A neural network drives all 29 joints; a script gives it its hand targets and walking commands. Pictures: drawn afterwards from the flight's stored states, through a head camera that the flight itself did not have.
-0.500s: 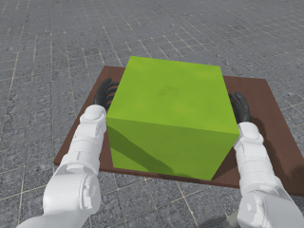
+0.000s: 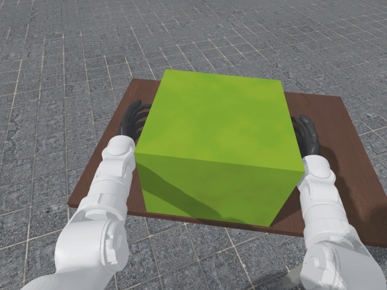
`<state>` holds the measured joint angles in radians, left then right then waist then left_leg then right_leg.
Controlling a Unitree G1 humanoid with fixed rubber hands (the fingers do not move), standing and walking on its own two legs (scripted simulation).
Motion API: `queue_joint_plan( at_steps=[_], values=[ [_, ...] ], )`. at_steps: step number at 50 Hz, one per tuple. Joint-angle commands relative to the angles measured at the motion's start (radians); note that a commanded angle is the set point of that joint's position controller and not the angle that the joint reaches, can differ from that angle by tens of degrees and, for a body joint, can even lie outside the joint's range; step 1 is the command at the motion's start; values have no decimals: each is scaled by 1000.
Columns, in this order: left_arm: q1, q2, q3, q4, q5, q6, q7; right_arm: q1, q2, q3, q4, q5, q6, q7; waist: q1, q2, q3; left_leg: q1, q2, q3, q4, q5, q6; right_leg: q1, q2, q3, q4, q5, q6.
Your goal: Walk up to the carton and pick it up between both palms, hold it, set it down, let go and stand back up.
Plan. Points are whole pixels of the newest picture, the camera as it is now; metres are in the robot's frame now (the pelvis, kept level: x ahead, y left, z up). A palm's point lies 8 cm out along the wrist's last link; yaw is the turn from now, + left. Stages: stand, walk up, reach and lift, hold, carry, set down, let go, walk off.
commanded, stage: set down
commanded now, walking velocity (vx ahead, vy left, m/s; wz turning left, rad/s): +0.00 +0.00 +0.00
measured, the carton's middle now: (215, 144) +0.46 -0.02 +0.04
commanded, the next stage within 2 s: none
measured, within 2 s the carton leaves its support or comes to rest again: rests again in 0.02 s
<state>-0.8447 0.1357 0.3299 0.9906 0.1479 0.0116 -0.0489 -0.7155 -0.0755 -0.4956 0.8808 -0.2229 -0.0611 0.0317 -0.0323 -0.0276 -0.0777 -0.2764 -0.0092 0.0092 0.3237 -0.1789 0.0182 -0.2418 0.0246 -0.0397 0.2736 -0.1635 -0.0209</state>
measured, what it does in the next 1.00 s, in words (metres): stands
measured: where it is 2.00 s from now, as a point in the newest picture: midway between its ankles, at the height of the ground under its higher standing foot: outside the picture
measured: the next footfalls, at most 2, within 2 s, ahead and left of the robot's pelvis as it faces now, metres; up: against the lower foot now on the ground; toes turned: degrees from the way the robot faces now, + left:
none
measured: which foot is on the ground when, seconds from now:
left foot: down 0.00-1.00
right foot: down 0.00-1.00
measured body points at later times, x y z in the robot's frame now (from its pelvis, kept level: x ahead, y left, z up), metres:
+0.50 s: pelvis +0.00 +0.00 +0.00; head +0.04 +0.02 +0.45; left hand +0.44 +0.17 +0.09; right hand +0.41 -0.21 +0.09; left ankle -0.02 +0.10 -0.75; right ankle -0.03 -0.10 -0.75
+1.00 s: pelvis +0.00 +0.00 +0.00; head +0.05 +0.01 +0.45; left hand +0.44 +0.17 +0.08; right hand +0.41 -0.21 +0.09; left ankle -0.02 +0.10 -0.75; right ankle -0.02 -0.10 -0.75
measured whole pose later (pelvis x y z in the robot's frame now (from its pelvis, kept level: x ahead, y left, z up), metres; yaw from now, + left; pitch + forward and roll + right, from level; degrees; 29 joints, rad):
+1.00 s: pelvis +0.00 +0.00 +0.00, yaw +0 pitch +7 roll +0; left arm -0.83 0.10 0.45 0.98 0.25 -0.06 -0.09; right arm -0.71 -0.02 -0.61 0.82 -0.34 -0.14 0.08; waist -0.02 -0.02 -0.03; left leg -0.26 -0.01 0.04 0.29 -0.16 0.02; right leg -0.25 0.01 -0.06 0.29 -0.17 -0.02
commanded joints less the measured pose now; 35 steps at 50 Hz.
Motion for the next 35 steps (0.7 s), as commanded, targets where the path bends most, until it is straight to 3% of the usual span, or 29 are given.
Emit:
queue_joint_plan(
  at_steps=[1, 12, 35],
  values=[
    [-594, -501, -189, -95, 12, -17, -81, -691, 408, 267, -167, -11, -97, 123, -2, 42, -526, 237, 20, 33, 27, 368, -65, 213, -23, -51, 55, 485, 74],
    [-583, -499, -179, -80, 37, -33, -71, -633, 400, 205, -92, -50, -103, 143, -11, 78, -483, 301, 34, 35, 34, 384, -78, 99, -17, -68, 27, 355, 57],
    [-513, -476, -111, -64, 101, -67, -82, -522, 425, 157, -83, -130, -113, 145, -12, 39, -402, 254, 30, 49, -5, 293, -50, 96, -34, -70, 24, 316, 72]
  ],
)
